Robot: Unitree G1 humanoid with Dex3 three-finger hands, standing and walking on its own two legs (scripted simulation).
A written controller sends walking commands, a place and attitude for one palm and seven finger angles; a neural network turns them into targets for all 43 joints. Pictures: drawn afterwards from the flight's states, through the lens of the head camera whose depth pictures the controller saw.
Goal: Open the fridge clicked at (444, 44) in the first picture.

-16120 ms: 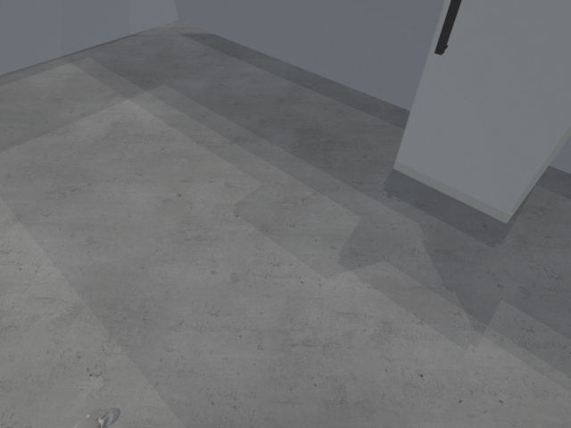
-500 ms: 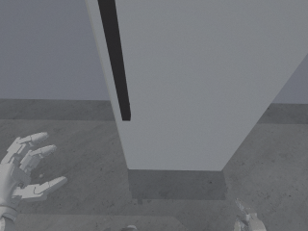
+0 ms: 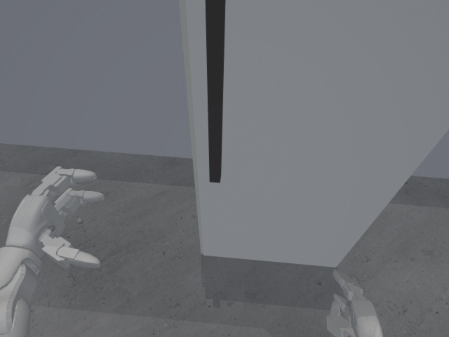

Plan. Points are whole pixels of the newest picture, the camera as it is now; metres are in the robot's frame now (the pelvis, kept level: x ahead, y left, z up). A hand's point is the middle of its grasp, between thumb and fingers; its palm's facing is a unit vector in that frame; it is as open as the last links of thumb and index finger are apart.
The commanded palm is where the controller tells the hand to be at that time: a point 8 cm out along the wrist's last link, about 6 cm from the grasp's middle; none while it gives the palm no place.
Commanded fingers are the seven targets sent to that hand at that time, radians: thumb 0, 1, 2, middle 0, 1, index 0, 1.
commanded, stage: raise the hand to about handle height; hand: left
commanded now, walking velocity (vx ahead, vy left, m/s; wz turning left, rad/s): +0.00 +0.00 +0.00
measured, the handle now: (216, 101) +0.53 +0.08 +0.16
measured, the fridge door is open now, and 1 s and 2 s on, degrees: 0 0 0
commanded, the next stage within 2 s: move the hooked fingers beside the handle in 0.70 s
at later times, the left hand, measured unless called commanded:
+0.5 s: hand (83, 207) +0.27 +0.25 +0.13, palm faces +0.07 -1.00 -0.05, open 14.0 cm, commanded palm +0.24 +0.30 +0.13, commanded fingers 0.00 -0.50 0.30 -0.30 -1.20 -0.30 -1.20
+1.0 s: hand (110, 193) +0.30 +0.22 +0.12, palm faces +0.08 -1.00 -0.03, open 14.0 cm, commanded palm +0.27 +0.27 +0.13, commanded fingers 0.00 -0.50 0.30 -0.30 -1.20 -0.30 -1.20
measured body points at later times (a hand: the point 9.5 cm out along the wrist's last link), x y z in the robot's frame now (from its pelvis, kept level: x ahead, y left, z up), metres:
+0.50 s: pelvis +0.00 -0.02 +0.01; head +0.00 -0.02 +0.46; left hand +0.26 +0.31 +0.13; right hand +0.16 -0.26 -0.06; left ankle +0.05 +0.05 -0.72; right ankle -0.01 -0.13 -0.72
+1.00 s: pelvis +0.01 -0.05 +0.01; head +0.01 -0.06 +0.46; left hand +0.29 +0.28 +0.13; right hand +0.18 -0.29 -0.07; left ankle +0.05 +0.05 -0.72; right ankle -0.01 -0.13 -0.72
